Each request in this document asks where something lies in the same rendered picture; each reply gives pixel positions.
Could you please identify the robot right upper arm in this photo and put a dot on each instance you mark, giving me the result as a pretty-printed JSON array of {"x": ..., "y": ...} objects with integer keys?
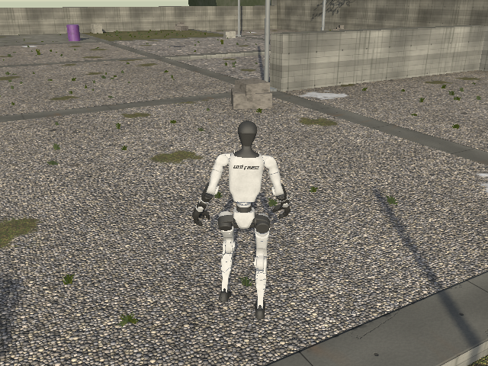
[{"x": 274, "y": 174}]

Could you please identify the left robot forearm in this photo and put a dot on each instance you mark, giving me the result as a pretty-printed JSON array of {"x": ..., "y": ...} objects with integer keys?
[{"x": 204, "y": 200}]

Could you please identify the robot right thigh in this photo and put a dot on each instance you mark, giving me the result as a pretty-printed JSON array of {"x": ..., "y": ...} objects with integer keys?
[{"x": 262, "y": 227}]

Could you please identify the robot torso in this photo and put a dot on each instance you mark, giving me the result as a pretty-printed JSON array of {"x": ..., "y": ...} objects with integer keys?
[{"x": 245, "y": 181}]

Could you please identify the right robot hand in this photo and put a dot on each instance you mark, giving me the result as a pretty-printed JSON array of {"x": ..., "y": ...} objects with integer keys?
[{"x": 285, "y": 213}]

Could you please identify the right robot forearm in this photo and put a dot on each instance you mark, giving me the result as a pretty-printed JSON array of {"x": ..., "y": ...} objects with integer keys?
[{"x": 283, "y": 199}]

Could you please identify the robot left upper arm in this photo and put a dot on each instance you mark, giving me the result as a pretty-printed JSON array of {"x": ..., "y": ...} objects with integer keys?
[{"x": 221, "y": 160}]

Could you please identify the left robot hand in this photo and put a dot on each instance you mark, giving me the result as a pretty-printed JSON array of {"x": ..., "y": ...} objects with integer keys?
[{"x": 197, "y": 214}]

